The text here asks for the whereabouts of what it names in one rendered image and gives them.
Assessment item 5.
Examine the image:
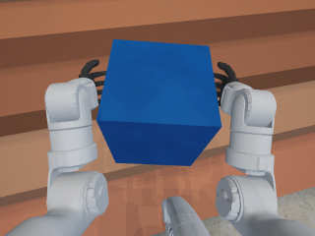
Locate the robot right forearm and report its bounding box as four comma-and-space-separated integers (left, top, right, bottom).
220, 82, 278, 208

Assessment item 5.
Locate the robot right thigh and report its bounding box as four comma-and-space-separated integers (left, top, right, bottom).
161, 196, 210, 236

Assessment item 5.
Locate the left robot hand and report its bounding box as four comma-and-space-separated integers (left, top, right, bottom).
79, 59, 106, 104

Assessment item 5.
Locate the robot right upper arm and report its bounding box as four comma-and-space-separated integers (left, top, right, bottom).
215, 175, 315, 236

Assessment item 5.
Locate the robot left upper arm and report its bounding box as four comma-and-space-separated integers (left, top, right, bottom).
4, 170, 109, 236

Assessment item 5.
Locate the right robot hand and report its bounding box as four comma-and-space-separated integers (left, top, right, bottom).
214, 62, 239, 107

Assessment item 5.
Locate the robot left forearm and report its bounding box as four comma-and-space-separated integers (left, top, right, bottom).
44, 78, 98, 209

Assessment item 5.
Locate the carton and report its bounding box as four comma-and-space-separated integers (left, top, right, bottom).
96, 39, 222, 166

